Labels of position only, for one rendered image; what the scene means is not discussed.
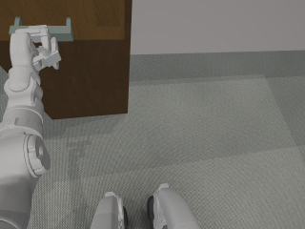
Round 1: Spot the robot right shin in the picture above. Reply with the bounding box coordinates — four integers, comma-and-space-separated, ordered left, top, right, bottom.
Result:
152, 183, 169, 229

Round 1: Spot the drawer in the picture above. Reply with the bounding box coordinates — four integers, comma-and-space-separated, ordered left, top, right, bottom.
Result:
0, 0, 125, 41

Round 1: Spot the robot left forearm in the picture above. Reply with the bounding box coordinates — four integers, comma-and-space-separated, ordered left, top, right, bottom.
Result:
0, 66, 44, 140

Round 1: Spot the cabinet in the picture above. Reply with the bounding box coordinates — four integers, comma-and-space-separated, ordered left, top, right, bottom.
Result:
0, 0, 132, 120

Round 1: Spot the handle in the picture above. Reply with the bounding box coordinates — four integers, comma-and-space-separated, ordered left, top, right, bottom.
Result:
9, 17, 73, 42

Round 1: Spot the right robot foot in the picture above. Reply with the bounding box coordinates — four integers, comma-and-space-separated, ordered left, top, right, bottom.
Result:
147, 196, 163, 229

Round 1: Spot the robot left hand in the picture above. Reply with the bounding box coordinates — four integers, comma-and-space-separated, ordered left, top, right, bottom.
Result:
10, 25, 61, 74

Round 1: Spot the robot left upper arm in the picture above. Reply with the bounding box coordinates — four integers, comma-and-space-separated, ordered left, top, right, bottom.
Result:
0, 134, 51, 229

